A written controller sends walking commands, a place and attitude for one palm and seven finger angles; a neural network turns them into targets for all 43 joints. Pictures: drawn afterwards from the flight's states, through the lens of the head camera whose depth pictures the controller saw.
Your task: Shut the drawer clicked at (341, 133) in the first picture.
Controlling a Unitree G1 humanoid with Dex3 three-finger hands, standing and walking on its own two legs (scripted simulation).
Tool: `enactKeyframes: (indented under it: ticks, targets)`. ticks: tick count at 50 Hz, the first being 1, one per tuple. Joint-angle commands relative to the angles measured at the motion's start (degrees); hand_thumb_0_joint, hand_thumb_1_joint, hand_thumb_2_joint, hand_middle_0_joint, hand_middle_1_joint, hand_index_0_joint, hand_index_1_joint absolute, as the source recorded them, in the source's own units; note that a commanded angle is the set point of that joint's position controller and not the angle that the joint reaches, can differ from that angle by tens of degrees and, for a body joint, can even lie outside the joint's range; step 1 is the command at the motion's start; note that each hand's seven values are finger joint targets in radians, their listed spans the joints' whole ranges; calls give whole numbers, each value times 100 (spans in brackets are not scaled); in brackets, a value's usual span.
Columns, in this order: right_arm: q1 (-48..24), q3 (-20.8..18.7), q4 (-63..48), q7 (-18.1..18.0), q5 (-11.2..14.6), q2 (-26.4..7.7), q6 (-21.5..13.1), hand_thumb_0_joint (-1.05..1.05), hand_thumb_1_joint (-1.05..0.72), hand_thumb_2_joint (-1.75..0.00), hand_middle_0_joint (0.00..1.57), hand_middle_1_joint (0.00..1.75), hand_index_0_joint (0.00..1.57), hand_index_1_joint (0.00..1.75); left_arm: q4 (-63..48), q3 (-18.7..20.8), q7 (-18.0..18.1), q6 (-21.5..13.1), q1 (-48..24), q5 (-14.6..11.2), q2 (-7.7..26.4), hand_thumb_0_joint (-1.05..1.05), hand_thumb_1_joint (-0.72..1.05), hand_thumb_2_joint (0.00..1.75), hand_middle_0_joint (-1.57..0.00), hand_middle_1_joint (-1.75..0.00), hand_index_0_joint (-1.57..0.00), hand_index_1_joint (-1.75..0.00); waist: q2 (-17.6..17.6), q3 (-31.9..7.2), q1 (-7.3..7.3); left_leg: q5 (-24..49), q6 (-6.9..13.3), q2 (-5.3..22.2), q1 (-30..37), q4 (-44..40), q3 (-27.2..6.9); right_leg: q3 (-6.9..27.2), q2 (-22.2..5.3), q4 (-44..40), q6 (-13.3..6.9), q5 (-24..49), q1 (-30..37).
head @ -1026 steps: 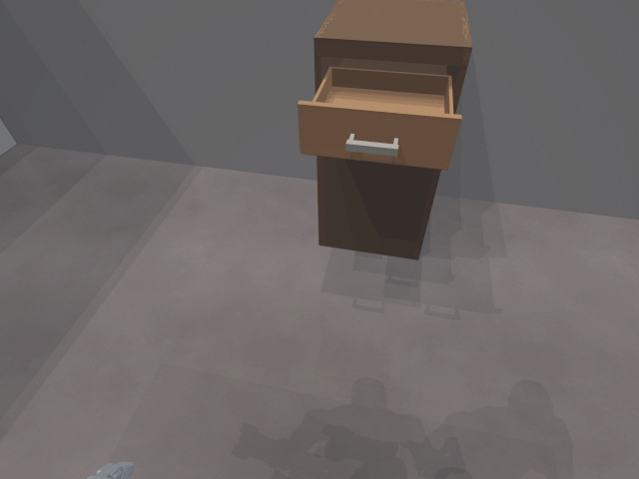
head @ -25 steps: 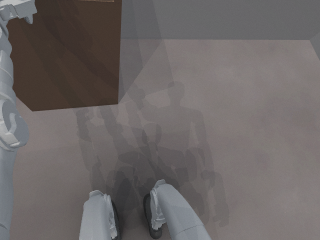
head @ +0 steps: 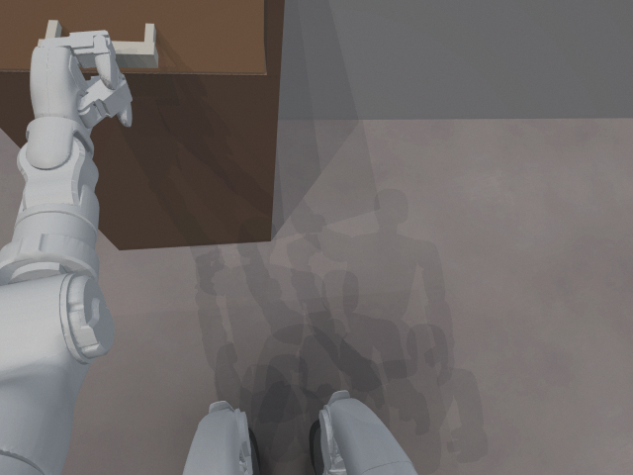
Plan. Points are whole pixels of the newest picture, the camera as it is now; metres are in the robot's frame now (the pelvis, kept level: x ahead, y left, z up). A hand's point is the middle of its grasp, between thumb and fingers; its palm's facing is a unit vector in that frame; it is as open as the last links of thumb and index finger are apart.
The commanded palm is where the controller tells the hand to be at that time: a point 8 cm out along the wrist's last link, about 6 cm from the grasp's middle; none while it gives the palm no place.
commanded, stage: draw the hand back to the body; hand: left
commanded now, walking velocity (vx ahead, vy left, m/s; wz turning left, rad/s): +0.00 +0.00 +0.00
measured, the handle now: (102, 42) +0.64 +0.19 +0.07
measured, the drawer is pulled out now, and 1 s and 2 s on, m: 0.00 0.00 0.00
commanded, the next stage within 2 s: step back with the hand held close in 1.32 s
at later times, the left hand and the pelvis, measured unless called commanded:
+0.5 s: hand (46, 201) +0.38 +0.19 +0.14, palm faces +0.00 -0.99 -0.11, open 3.3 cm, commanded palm +0.35 +0.24 +0.17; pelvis +0.03 -0.01 +0.07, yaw +2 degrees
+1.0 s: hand out of the picture +0.23 +0.22 +0.23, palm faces +0.36 -0.88 -0.32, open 3.3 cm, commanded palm +0.18 +0.27 +0.25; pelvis +0.02 -0.02 +0.10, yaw +3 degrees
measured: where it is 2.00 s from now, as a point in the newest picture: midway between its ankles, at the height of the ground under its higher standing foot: outside the picture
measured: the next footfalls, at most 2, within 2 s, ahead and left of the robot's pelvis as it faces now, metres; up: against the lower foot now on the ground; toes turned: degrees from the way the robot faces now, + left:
none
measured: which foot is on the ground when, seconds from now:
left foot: down 0.00-1.00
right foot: down 0.00-1.00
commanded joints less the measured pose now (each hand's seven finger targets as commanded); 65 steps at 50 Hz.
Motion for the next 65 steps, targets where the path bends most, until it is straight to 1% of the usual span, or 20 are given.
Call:
enactKeyframes:
  ticks: [1, 4, 8, 13, 16, 22, 23, 25, 29, 31, 35, 38, 39, 42, 48, 49, 57, 59, 62, 65]
  targets:
    - [1162, -476, -475, 4, 114, -1076, 131, 0, -90, -90, 20, 30, 20, 30, -2341, 307, -104, -411, -993, -334, 1232, 0, 90, 90, -140, -160, -140, -160, 1107, -4091, 474, 4203, -180, -81, 4227, -900, -571, 300, 128, -843, -47, 2939, 1758]
    - [976, -490, -711, 8, 275, -981, 196, 0, -90, -90, 20, 30, 20, 30, -2921, 136, -235, -56, 195, -551, 932, 0, 90, 90, -140, -160, -140, -160, 615, -3792, 614, 4164, -92, -164, 3973, -1181, -368, 350, 141, -1136, -2, 3628, 2684]
    - [577, -518, -898, -125, 442, -913, 119, 0, -90, -90, 20, 30, 20, 30, -4134, 90, -221, 100, 714, -941, 732, 0, 90, 90, -140, -160, -140, -160, -39, -3167, 636, 3528, 4, -254, 3610, -1590, -100, 482, 81, -1575, 82, 4257, 3731]
    - [218, -507, -780, -216, 510, -818, -128, 0, -90, -90, 20, 30, 20, 30, -4692, -441, -222, -106, 1591, -1091, 84, 0, 90, 90, -140, -160, -140, -160, 376, -2247, 633, 3594, -40, -210, 4355, -1915, -138, 404, 73, -1865, 59, 3713, 3356]
    - [0, -489, -766, -239, 554, -835, -173, 0, -90, -90, 20, 30, 20, 30, -4394, -799, -421, 124, 2113, -1117, -231, 0, 90, 90, -140, -160, -140, -160, 286, -1554, 610, 3415, -54, -197, 4417, -2094, -185, 337, 45, -2049, 58, 3352, 3163]
    - [-665, -416, -1230, -368, 649, -813, -319, 0, -90, -90, 20, 30, 20, 30, -5433, -581, -711, 583, 3007, -1455, -42, 0, 90, 90, -140, -160, -140, -160, -45, -1697, 971, 3237, -38, -280, 4643, -2458, -181, 332, -57, -2272, 40, 3551, 4019]
    - [-1198, -421, -1325, -469, 643, -654, -188, 0, -90, -90, 20, 30, 20, 30, -6062, -743, -16, 700, 3144, -754, 318, 0, 90, 90, -140, -160, -140, -160, -82, -1741, 1276, 3143, -68, -301, 4987, -2780, -95, 587, -214, -2624, -6, 3282, 4293]
    - [-1352, -374, -1427, -602, 596, -598, -218, 0, -90, -90, 20, 30, 20, 30, -6539, -940, 557, 960, 3473, -694, -88, 0, 90, 90, -140, -160, -140, -160, -113, -1344, 1168, 2764, -92, -283, 5150, -3107, -142, 534, -209, -2865, 2, 2905, 4280]
    - [-1645, -300, -1329, -782, 583, -593, -221, 0, -90, -90, 20, 30, 20, 30, -6916, -691, 1098, 1259, 3856, -525, 198, 0, 90, 90, -140, -160, -140, -160, -347, -813, 1246, 2273, -51, -275, 5261, -3577, -129, 570, -242, -3298, 3, 2516, 4715]
    - [-1762, -244, -1306, -823, 576, -525, -265, 0, -90, -90, 20, 30, 20, 30, -7099, -807, 1226, 1320, 4072, -460, -3, 0, 90, 90, -140, -160, -140, -160, -205, -633, 1261, 2188, -62, -278, 5513, -3804, -138, 544, -255, -3468, -13, 2364, 4812]
    - [-1938, -168, -1250, -824, 542, -469, -415, 0, -90, -90, 20, 30, 20, 30, -7678, -1069, 1314, 1387, 4630, -420, -309, 0, 90, 90, -140, -160, -140, -160, 145, -284, 1305, 2162, -89, -253, 5990, -4164, -208, 500, -251, -3799, -44, 2156, 4953]
    - [-2004, -146, -1214, -791, 485, -468, -510, 0, -90, -90, 20, 30, 20, 30, -7965, -1050, 1346, 1446, 5390, -416, -397, 0, 90, 90, -140, -160, -140, -160, -58, -96, 1385, 2329, -86, -239, 6163, -4357, -224, 462, -249, -3967, -34, 2314, 5181]
    - [-2037, -153, -1170, -785, 465, -494, -518, 0, -90, -90, 20, 30, 20, 30, -7918, -954, 1335, 1473, 5754, -437, -335, 0, 90, 90, -140, -160, -140, -160, -347, 65, 1431, 2334, -68, -231, 6095, -4397, -206, 474, -235, -4062, -25, 2332, 5244]
    - [-2116, -164, -1192, -754, 429, -448, -565, 0, -90, -90, 20, 30, 20, 30, -8587, -710, 1345, 1435, 6289, -444, -231, 0, 90, 90, -140, -160, -140, -160, -353, 22, 1489, 2497, -57, -233, 6238, -4497, -154, 488, -280, -4142, -10, 2508, 5508]
    - [-2218, -169, -1155, -719, 365, -365, -750, 0, -90, -90, 20, 30, 20, 30, -9821, -262, 1397, 1285, 7000, -405, 20, 0, 90, 90, -140, -160, -140, -160, 192, 160, 1581, 2572, -100, -247, 6395, -4642, -186, 489, -287, -4313, -42, 2425, 5633]
    - [-2233, -171, -1126, -713, 336, -377, -799, 0, -90, -90, 20, 30, 20, 30, -9841, -152, 1396, 1281, 7239, -411, 94, 0, 90, 90, -140, -160, -140, -160, 133, 376, 1603, 2496, -97, -260, 6349, -4652, -193, 493, -259, -4438, -41, 2341, 5543]
    - [-2139, -267, -1121, -697, 351, -340, -1074, 0, -90, -90, 20, 30, 20, 30, -10617, 126, 1425, 1129, 8775, -436, -28, 0, 90, 90, -140, -160, -140, -160, -28, 622, 1654, 2413, -97, -222, 6274, -4587, -146, 508, -280, -4494, -10, 2242, 5511]
    - [-2109, -293, -1022, -726, 336, -375, -1098, 0, -90, -90, 20, 30, 20, 30, -10201, -9, 1406, 1162, 8672, -403, -195, 0, 90, 90, -140, -160, -140, -160, -311, 1034, 1586, 2124, -75, -236, 6257, -4610, -134, 520, -249, -4716, 19, 1868, 5176]
    - [-2030, -311, -988, -782, 348, -397, -1095, 0, -90, -90, 20, 30, 20, 30, -10026, -129, 1429, 1143, 8382, -387, -298, 0, 90, 90, -140, -160, -140, -160, -462, 1203, 1509, 1742, -33, -234, 6208, -4611, -154, 541, -293, -4755, 52, 1381, 5021]
    - [-2035, -325, -986, -837, 328, -389, -1161, 0, -90, -90, 20, 30, 20, 30, -10174, 32, 1467, 1070, 8306, -370, -110, 0, 90, 90, -140, -160, -140, -160, -288, 805, 1592, 1822, -12, -269, 6335, -4581, -148, 575, -335, -4703, 35, 1439, 5205]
